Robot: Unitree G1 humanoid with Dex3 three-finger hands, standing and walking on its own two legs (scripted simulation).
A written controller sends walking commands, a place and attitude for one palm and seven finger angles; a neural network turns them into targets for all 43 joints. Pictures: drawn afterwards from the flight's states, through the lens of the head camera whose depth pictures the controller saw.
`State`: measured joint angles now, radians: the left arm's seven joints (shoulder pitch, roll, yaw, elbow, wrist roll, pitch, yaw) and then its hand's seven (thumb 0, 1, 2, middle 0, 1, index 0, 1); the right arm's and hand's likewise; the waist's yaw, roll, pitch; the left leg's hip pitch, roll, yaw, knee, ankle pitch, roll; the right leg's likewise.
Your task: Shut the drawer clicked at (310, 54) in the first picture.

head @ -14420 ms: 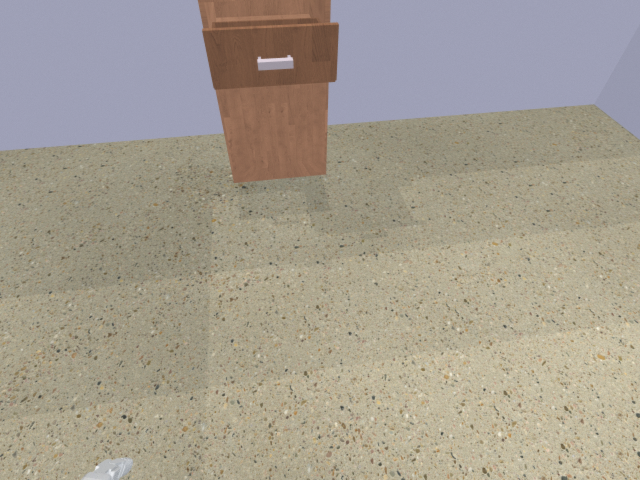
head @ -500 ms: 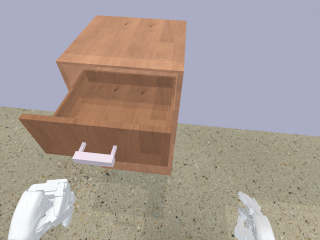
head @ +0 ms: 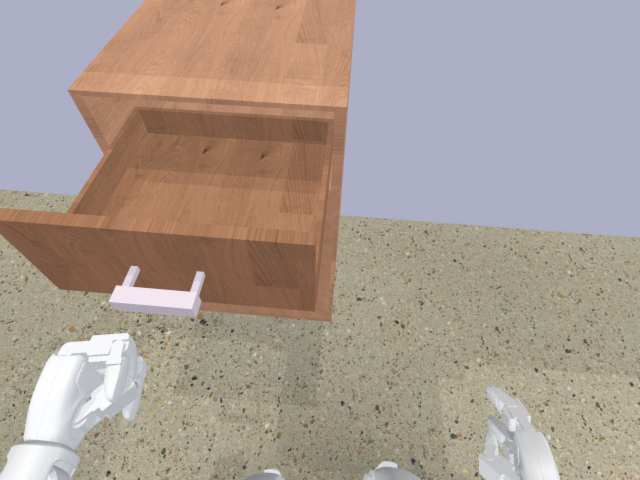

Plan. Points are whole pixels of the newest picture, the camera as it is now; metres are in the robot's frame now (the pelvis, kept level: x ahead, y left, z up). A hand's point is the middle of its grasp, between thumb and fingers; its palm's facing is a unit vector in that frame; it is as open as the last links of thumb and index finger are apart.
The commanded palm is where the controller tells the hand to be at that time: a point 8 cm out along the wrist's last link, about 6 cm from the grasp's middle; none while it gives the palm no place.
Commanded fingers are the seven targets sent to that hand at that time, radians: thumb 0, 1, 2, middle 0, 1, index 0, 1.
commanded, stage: bring the fist close to the handle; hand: left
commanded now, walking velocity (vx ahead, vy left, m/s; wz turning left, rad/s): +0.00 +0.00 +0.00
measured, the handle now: (161, 288) +0.36 +0.24 +0.00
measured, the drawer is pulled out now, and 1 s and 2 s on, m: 0.28 0.28 0.19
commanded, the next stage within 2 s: push the drawer shut in 0.92 s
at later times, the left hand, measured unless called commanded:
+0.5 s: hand (159, 363) +0.25 +0.21 +0.00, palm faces -0.05 -1.00 -0.05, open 3.2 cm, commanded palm +0.24 +0.27 +0.00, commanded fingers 0.00 0.90 0.90 -1.40 -1.60 -1.40 -1.60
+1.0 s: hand (165, 358) +0.26 +0.21 -0.01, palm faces -0.06 -1.00 -0.05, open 3.3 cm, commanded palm +0.24 +0.27 +0.00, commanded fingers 0.00 0.90 0.90 -1.40 -1.60 -1.40 -1.60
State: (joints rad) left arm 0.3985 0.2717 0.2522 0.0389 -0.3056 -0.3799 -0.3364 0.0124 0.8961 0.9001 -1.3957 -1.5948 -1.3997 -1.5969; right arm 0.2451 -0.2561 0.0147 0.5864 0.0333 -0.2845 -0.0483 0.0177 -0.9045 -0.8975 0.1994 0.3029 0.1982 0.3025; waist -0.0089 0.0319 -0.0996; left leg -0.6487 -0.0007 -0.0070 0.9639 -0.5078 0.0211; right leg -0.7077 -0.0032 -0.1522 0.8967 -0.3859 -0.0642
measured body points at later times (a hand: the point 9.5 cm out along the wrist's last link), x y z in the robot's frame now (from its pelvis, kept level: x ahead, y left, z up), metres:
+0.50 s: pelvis -0.01 +0.02 -0.03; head +0.08 +0.02 +0.41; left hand +0.25 +0.27 +0.01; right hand +0.16 -0.23 -0.12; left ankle -0.02 +0.10 -0.69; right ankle +0.04 -0.08 -0.69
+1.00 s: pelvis -0.01 +0.03 -0.04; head +0.08 +0.04 +0.40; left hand +0.26 +0.27 +0.00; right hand +0.16 -0.22 -0.12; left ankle -0.02 +0.10 -0.69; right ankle +0.04 -0.08 -0.69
